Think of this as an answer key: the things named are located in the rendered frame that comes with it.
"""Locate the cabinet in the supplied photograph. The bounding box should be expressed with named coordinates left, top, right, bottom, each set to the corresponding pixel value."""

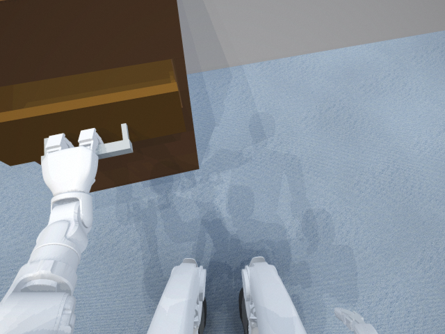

left=0, top=0, right=199, bottom=193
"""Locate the drawer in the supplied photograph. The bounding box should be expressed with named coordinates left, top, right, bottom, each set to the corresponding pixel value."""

left=0, top=59, right=186, bottom=166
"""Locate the robot right thigh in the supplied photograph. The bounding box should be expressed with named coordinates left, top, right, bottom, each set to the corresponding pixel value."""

left=241, top=262, right=307, bottom=334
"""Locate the robot left forearm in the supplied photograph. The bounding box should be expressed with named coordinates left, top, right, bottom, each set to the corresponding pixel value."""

left=0, top=191, right=93, bottom=310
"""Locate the left robot hand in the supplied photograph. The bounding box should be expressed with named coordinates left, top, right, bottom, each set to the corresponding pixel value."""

left=42, top=128, right=104, bottom=196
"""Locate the right robot hand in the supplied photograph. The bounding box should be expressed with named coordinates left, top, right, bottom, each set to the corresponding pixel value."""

left=334, top=308, right=378, bottom=334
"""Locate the right robot shin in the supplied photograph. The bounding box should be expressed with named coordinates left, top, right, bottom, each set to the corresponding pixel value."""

left=245, top=257, right=277, bottom=334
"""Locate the left robot upper arm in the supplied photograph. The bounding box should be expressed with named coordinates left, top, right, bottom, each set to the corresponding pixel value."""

left=0, top=292, right=76, bottom=334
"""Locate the handle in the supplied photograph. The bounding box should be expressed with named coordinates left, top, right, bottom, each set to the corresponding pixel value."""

left=41, top=123, right=133, bottom=166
